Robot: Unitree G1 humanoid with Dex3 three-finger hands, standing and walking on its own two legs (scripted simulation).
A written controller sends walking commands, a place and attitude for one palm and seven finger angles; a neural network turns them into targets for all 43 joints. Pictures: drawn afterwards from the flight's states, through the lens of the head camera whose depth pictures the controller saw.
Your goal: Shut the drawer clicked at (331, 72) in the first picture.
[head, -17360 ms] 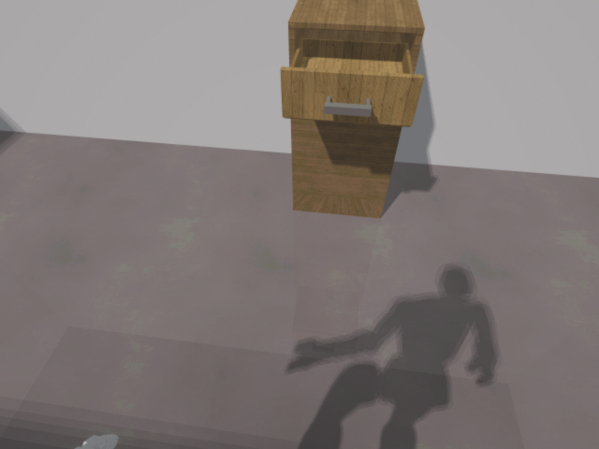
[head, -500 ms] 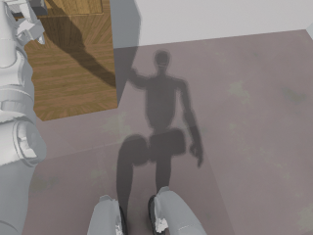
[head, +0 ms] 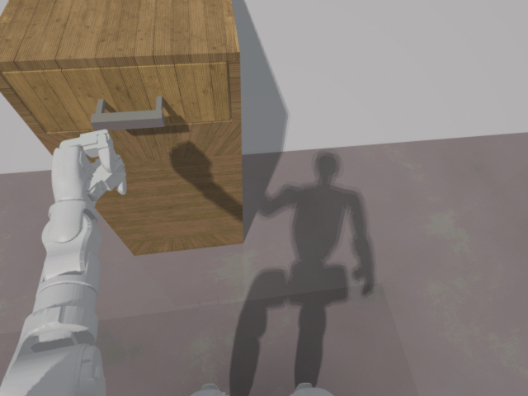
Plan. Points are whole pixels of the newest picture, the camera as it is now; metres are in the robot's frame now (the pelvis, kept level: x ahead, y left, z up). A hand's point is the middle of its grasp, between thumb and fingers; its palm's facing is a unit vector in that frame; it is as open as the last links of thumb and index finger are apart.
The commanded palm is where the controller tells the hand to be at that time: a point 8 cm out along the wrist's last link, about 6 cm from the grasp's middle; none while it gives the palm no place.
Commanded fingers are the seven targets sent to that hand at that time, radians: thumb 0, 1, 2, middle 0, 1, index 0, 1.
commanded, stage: draw the hand back to the body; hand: left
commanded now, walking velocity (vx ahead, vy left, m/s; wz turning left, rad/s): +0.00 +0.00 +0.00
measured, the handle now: (129, 111) +0.60 +0.23 +0.02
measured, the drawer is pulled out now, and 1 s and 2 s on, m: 0.00 0.00 0.00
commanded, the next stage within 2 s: step back with the hand held close in 1.04 s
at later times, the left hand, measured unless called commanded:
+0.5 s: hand (34, 259) +0.27 +0.23 +0.15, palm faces +0.29 -0.92 -0.27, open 3.3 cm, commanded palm +0.21 +0.27 +0.16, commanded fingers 0.00 0.90 0.90 -1.40 -1.60 -1.40 -1.60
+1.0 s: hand out of the picture +0.14 +0.23 +0.21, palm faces +0.44 -0.81 -0.40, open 3.2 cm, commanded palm +0.10 +0.27 +0.22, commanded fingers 0.00 0.90 0.90 -1.40 -1.60 -1.40 -1.60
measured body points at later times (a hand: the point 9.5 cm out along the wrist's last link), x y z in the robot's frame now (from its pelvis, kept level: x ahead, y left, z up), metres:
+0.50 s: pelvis -0.01 +0.00 +0.04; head -0.01 -0.02 +0.49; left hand +0.25 +0.27 +0.17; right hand +0.19 -0.21 -0.04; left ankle -0.03 +0.08 -0.70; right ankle -0.03 -0.11 -0.70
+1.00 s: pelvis -0.02 -0.01 +0.05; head -0.05 -0.04 +0.49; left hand +0.11 +0.27 +0.23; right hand +0.18 -0.23 -0.04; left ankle -0.03 +0.08 -0.70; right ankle -0.03 -0.11 -0.70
